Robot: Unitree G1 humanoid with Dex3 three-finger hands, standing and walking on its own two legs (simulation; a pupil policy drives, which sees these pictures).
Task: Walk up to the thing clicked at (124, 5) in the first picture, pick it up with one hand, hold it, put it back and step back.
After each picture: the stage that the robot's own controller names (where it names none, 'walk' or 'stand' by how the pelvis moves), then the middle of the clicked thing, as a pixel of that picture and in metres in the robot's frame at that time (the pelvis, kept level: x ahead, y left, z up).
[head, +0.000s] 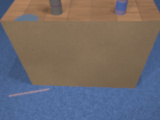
stand; (121, 3) +0.90 -0.20 +0.01
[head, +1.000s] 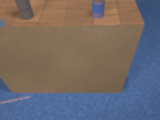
rise first; (98, 5) +0.80 -0.02 +0.04
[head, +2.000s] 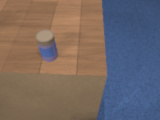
walk; (47, 46) +0.48 +0.21 +0.03
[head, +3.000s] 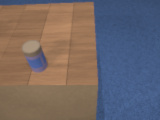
stand; (35, 56) +0.45 +0.22 +0.04
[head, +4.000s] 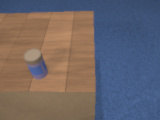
stand; (36, 64) +0.45 +0.22 +0.01
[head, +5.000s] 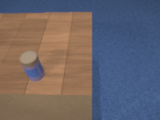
stand; (32, 66) +0.43 +0.24 +0.01
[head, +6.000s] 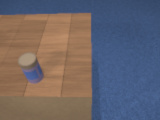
stand; (31, 68) +0.42 +0.24 +0.01
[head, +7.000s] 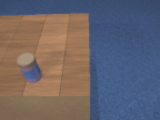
stand; (30, 68) +0.43 +0.25 +0.01
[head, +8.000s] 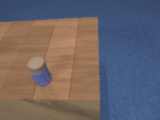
rise first; (40, 72) +0.41 +0.23 +0.01
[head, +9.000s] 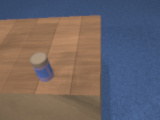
go down; (42, 67) +0.44 +0.23 +0.02
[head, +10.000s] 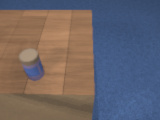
go down; (32, 65) +0.43 +0.22 +0.03
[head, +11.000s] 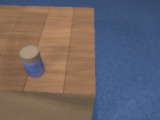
go down; (33, 62) +0.43 +0.21 +0.03
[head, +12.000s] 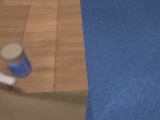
close in; (17, 61) +0.42 +0.23 +0.05
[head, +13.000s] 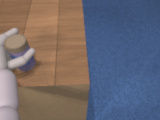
close; (21, 53) +0.44 +0.22 +0.06
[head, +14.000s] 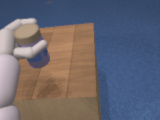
lift; (33, 47) +0.36 +0.16 +0.23
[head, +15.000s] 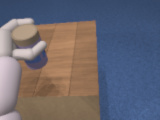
hold; (31, 47) +0.35 +0.17 +0.23
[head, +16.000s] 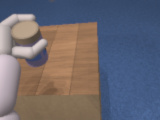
hold; (31, 45) +0.34 +0.17 +0.25
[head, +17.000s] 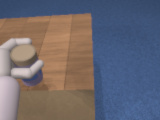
crouch; (28, 66) +0.34 +0.19 +0.16
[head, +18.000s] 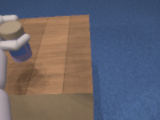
crouch; (16, 42) +0.42 +0.23 +0.19
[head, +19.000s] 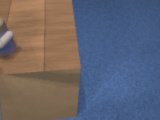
lower; out of the picture +0.49 +0.25 +0.08
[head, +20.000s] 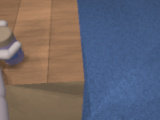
lower; (7, 46) +0.45 +0.24 +0.08
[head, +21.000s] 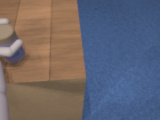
lower; (9, 44) +0.46 +0.24 +0.08
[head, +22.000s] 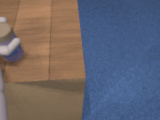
lower; (7, 43) +0.46 +0.24 +0.08
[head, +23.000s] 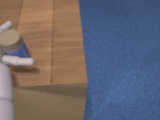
withdraw; (15, 49) +0.45 +0.22 +0.07
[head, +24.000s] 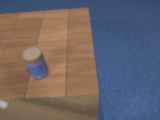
sink last; (36, 64) +0.43 +0.20 +0.05
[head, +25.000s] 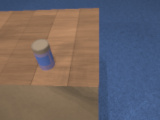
stand; (43, 55) +0.47 +0.22 +0.05
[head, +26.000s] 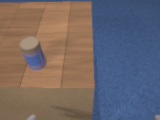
stand; (33, 54) +0.45 +0.22 +0.06
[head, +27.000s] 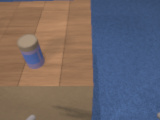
stand; (32, 52) +0.45 +0.22 +0.07
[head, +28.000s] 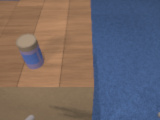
stand; (31, 52) +0.44 +0.22 +0.08
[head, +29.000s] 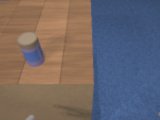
stand; (32, 50) +0.45 +0.22 +0.08
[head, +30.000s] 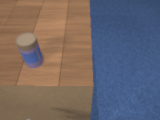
stand; (30, 51) +0.45 +0.22 +0.08
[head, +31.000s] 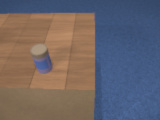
stand; (42, 59) +0.47 +0.21 +0.02
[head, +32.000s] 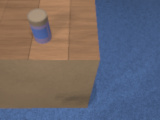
walk; (40, 27) +0.53 +0.18 +0.03
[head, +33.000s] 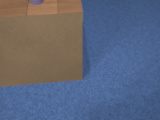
walk; out of the picture +0.77 +0.28 +0.04
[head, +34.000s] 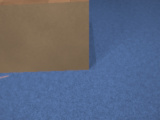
stand; out of the picture +1.05 +0.25 +0.03
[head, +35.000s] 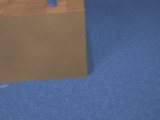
stand; out of the picture +1.05 +0.25 +0.01
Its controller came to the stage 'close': yes
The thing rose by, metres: 0.22
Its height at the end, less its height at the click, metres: +0.00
